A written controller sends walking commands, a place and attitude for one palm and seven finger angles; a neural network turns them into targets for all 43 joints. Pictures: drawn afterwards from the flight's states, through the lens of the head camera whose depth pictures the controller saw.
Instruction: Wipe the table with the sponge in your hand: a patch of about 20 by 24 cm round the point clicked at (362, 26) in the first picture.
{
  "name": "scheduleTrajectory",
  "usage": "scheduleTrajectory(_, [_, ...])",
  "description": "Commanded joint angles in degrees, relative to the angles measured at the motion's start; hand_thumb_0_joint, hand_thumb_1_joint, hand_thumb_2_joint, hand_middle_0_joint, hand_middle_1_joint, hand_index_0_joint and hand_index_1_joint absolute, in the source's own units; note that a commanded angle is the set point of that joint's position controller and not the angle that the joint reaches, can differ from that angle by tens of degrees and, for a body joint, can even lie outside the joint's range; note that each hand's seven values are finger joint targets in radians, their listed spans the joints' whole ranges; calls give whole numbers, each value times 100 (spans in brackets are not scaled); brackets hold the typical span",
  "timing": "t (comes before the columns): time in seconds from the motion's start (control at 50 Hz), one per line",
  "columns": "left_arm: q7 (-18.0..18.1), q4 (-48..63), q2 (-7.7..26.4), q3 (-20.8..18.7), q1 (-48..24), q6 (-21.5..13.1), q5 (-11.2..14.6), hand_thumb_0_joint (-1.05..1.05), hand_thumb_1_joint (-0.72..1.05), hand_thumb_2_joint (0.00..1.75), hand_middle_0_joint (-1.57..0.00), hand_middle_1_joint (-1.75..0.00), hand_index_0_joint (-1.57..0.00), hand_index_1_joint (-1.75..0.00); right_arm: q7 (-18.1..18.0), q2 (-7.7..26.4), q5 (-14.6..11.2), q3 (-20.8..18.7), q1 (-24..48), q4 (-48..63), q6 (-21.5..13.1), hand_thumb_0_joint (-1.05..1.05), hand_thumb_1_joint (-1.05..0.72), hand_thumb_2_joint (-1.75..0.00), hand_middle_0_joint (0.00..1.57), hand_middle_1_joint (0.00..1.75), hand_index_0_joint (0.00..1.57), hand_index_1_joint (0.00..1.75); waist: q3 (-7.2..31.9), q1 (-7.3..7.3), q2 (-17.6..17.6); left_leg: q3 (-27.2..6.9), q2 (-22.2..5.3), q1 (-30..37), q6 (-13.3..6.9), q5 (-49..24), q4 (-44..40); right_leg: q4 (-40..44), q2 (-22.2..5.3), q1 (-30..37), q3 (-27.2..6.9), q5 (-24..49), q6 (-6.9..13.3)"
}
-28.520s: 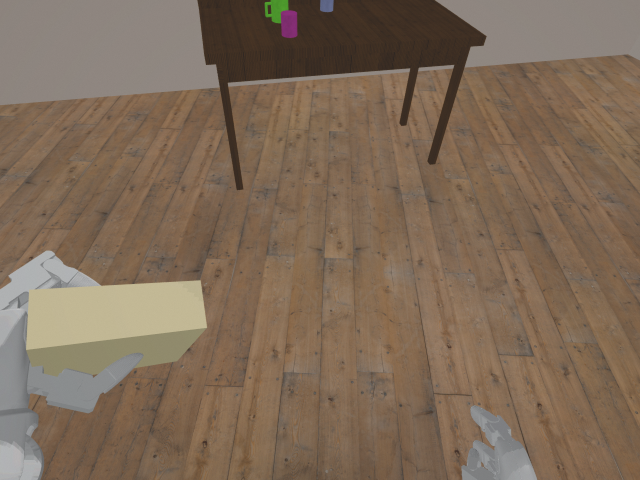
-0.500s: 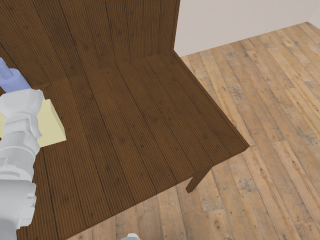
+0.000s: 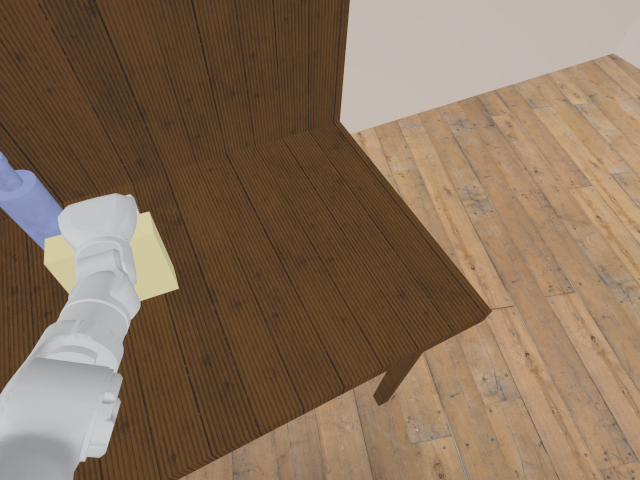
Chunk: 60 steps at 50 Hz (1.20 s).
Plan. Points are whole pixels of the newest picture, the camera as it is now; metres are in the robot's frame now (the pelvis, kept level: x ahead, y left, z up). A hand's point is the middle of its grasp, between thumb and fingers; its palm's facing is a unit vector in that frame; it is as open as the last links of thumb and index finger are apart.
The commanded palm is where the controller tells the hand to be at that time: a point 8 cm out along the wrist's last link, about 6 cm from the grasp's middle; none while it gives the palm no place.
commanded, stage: wipe back along the middle lane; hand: left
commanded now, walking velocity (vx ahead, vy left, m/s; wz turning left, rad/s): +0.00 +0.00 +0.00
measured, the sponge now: (123, 275) +0.40 +0.30 -0.04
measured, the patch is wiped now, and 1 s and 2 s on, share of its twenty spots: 0.55 0.80 0.90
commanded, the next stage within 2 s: slide across to the third lane in 1.70 s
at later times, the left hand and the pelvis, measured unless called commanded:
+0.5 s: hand (128, 274) +0.38 +0.27 +0.01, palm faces -0.11 -0.01 -0.99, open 9.3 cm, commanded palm +0.35 +0.25 +0.05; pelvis -0.01 -0.01 +0.00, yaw +0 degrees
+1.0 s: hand (132, 292) +0.35 +0.26 +0.01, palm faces -0.08 -0.01 -1.00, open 9.3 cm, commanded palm +0.31 +0.23 +0.04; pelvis -0.02 +0.00 +0.00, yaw +0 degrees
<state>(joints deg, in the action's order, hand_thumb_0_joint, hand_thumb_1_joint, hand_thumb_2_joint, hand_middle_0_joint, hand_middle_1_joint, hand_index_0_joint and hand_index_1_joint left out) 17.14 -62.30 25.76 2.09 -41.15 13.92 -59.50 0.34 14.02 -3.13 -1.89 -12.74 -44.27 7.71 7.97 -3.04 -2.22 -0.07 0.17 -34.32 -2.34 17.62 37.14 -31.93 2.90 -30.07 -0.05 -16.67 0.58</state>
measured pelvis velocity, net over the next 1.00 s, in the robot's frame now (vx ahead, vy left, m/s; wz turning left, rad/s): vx -0.02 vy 0.00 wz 0.01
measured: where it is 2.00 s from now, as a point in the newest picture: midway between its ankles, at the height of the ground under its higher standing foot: outside the picture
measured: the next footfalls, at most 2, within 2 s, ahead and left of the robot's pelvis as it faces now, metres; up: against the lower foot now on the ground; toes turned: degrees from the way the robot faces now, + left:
none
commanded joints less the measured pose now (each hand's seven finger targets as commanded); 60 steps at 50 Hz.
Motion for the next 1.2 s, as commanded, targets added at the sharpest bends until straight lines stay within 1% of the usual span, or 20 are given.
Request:
scheduleTrajectory(0.0, [187,942,1264,-38,-2333,123,-113,0,10,130,-120,-160,-120,-160,-78,944,-3,-295,-251,423,-145,0,-90,-90,20,30,20,30,2013,-107,-164,-233,-53,1682,46,-2381,-157,175,-45,678,-54,2468,263])
scheduleTrajectory(0.04, [155,1006,1170,32,-2301,126,-81,0,10,130,-120,-160,-120,-160,-90,934,-9,-294,-207,424,-140,0,-90,-90,20,30,20,30,2099,-140,-105,-192,-33,1678,8,-2352,-135,199,-63,804,-121,2659,247])
scheduleTrajectory(0.06, [163,996,1409,-213,-2294,94,-59,0,10,130,-120,-160,-120,-160,-107,956,-11,-302,-219,379,-133,0,-90,-90,20,30,20,30,2122,-104,-145,-199,-24,1651,19,-2388,-134,178,-71,903,-147,2730,260])
scheduleTrajectory(0.1, [120,1101,1168,-57,-1877,60,-22,0,10,130,-120,-160,-120,-160,-100,908,-10,-309,-185,470,-136,0,-90,-90,20,30,20,30,2315,-9,-146,-150,-6,1736,6,-2552,-116,155,-88,1080,-148,3011,256])
scheduleTrajectory(0.16, [103,1086,951,21,-1588,40,-25,0,10,130,-120,-160,-120,-160,-93,894,-31,-303,-93,475,-116,0,-90,-90,20,30,20,30,2112,1,-137,-150,17,1620,18,-2451,-166,158,-88,1076,-165,2977,265])
scheduleTrajectory(0.22, [138,1046,1032,-46,-1231,102,-17,0,10,130,-120,-160,-120,-160,-89,918,-41,-285,-15,554,-90,0,-90,-90,20,30,20,30,1915,87,150,-118,41,1422,-15,-2224,-234,215,-100,1181,-185,2934,258])
scheduleTrajectory(0.26, [195,1082,1074,-192,-1138,114,35,0,10,130,-120,-160,-120,-160,-98,923,-55,-292,80,553,-92,0,-90,-90,20,30,20,30,1767,120,175,-125,48,1355,-16,-2101,-290,235,-114,1193,-200,2823,260])
scheduleTrajectory(0.32, [210,1193,851,104,-1189,153,-39,0,10,130,-120,-160,-120,-160,-107,899,-69,-272,146,615,-106,0,-90,-90,20,30,20,30,1682,88,144,-112,54,1351,-27,-1865,-342,287,-125,1088,-198,2525,253])
scheduleTrajectory(0.42, [270,1103,711,143,-896,212,-8,0,10,130,-120,-160,-120,-160,-134,862,-83,-260,243,647,-114,0,-90,-90,20,30,20,30,1594,147,145,-130,49,1375,-22,-1599,-408,354,-113,985,-170,2048,266])
scheduleTrajectory(0.54, [283,894,525,298,-975,286,39,0,10,130,-120,-160,-120,-160,-185,847,-97,-202,324,656,-110,0,-90,-90,20,30,20,30,1255,81,280,-188,25,1238,-10,-1125,-489,418,-99,673,-130,1371,264])
scheduleTrajectory(0.6, [291,1000,530,254,-897,252,68,0,10,130,-120,-160,-120,-160,-202,824,-91,-202,359,706,-122,0,-90,-90,20,30,20,30,1430,158,165,-197,22,1349,-4,-1150,-488,395,-87,707,-111,1273,280])
scheduleTrajectory(0.7, [309,1175,110,472,-588,277,116,0,10,130,-120,-160,-120,-160,-169,762,-90,-210,452,786,-125,0,-90,-90,20,30,20,30,1456,219,132,-232,-7,1492,27,-1244,-478,350,-47,625,-48,1247,309])
scheduleTrajectory(0.74, [315,1225,65,489,-376,339,135,0,10,130,-120,-160,-120,-160,-161,766,-102,-196,532,829,-103,0,-90,-90,20,30,20,30,1437,268,274,-259,2,1451,40,-1232,-507,355,-42,663,-61,1231,310])
scheduleTrajectory(0.8, [345,1377,-202,650,-498,404,230,0,10,130,-120,-160,-120,-160,-164,733,-113,-200,623,841,-119,0,-90,-90,20,30,20,30,1256,219,226,-265,-31,1537,38,-1130,-546,382,-39,528,2,1050,310])
scheduleTrajectory(0.88, [344,1550,-302,673,-191,546,298,0,10,130,-120,-160,-120,-160,-156,734,-119,-203,742,877,-105,0,-90,-90,20,30,20,30,1233,330,311,-304,-26,1613,56,-1235,-562,374,-22,610,21,1102,338])
scheduleTrajectory(0.94, [314,1733,-665,930,105,667,301,0,10,130,-120,-160,-120,-160,-111,690,-113,-198,839,930,-95,0,-90,-90,20,30,20,30,1304,370,327,-298,-42,1701,83,-1429,-563,326,-27,655,41,1281,352])
scheduleTrajectory(1.0, [271,1978,-545,825,416,766,353,0,10,130,-120,-160,-120,-160,-109,706,-120,-179,958,987,-72,0,-90,-90,20,30,20,30,1342,434,426,-302,-22,1735,76,-1524,-550,324,-38,843,7,1451,360])
scheduleTrajectory(1.04, [245,2162,-702,946,621,859,346,0,10,130,-120,-160,-120,-160,-99,689,-122,-171,1069,1029,-53,0,-90,-90,20,30,20,30,1307,445,553,-299,-21,1766,86,-1641,-551,312,-47,898,-5,1626,357])
scheduleTrajectory(1.06, [244,2311,-656,801,792,894,427,0,10,130,-120,-160,-120,-160,-91,689,-134,-182,1129,1054,-62,0,-90,-90,20,30,20,30,1367,521,493,-299,-11,1793,92,-1717,-567,299,-47,1011,-20,1712,366])
scheduleTrajectory(1.18, [124,2887,-939,1215,1007,1183,424,0,10,130,-120,-160,-120,-160,-85,665,-152,-117,1390,1206,-12,0,-90,-90,20,30,20,30,1031,512,414,-329,-9,1897,89,-1645,-627,339,-53,980,28,1561,382])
